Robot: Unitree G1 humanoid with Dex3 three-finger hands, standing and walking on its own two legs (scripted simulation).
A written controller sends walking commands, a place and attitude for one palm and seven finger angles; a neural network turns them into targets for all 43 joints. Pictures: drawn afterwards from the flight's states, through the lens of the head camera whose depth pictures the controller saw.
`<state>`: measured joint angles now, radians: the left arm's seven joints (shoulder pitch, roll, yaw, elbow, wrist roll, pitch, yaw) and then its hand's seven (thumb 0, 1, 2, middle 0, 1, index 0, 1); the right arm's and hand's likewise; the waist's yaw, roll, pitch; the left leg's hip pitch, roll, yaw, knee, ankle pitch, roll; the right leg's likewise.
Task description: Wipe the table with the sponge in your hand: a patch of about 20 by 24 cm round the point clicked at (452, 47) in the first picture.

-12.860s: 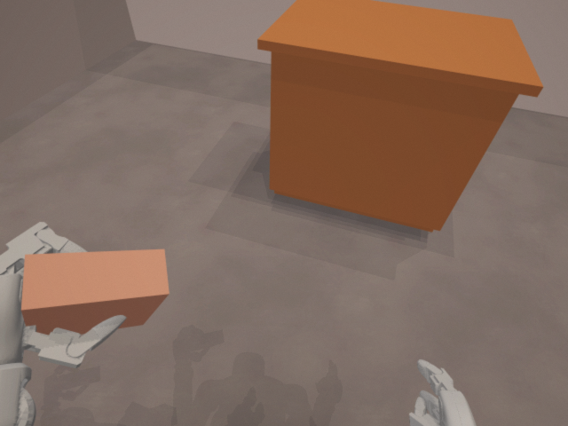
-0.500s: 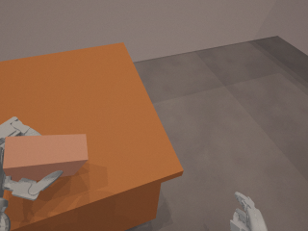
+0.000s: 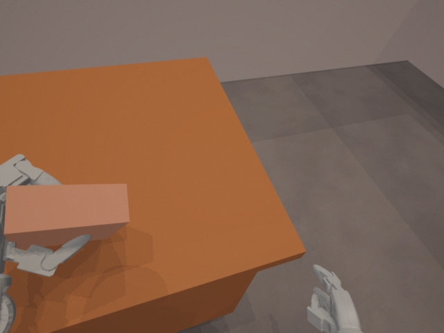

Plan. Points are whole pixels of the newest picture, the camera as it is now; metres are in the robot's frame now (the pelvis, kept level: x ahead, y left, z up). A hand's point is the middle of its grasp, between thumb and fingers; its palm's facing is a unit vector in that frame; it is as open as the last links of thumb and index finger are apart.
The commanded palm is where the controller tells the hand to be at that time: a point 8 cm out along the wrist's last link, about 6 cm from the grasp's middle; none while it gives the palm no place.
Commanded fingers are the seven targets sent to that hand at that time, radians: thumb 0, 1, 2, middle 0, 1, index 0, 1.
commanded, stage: come to a stop and stand still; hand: left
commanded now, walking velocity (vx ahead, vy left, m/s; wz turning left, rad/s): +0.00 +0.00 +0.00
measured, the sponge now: (84, 216) +0.23 +0.22 +0.14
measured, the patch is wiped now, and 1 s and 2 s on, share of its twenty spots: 0.00 0.00 0.00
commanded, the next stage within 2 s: look again from close up in 0.14 s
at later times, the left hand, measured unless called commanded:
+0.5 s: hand (76, 194) +0.24 +0.22 +0.17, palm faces +0.33 -0.81 -0.48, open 9.4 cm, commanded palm +0.18 +0.26 +0.17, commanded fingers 0.00 0.10 1.30 -1.20 -1.60 -1.20 -1.60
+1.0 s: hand (66, 244) +0.19 +0.23 +0.13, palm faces +0.38 -0.84 -0.38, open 9.4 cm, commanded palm +0.14 +0.25 +0.17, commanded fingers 0.00 0.10 1.30 -1.20 -1.60 -1.20 -1.60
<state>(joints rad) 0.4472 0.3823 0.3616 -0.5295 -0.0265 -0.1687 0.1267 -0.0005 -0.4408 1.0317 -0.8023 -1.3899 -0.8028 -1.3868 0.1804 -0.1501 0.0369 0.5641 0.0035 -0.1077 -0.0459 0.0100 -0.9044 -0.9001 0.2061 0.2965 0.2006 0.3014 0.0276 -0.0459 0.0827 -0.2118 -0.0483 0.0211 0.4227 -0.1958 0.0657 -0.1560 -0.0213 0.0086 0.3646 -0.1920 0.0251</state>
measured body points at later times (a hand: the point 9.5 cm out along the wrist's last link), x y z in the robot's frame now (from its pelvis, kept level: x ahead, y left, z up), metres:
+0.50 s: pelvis +0.01 -0.02 +0.00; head +0.05 -0.02 +0.44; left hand +0.22 +0.26 +0.19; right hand +0.18 -0.26 -0.09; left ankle +0.02 +0.07 -0.74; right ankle -0.01 -0.14 -0.74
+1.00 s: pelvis -0.01 -0.03 +0.00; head +0.02 -0.02 +0.45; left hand +0.17 +0.27 +0.15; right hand +0.19 -0.25 -0.08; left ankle +0.02 +0.07 -0.74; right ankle -0.01 -0.14 -0.74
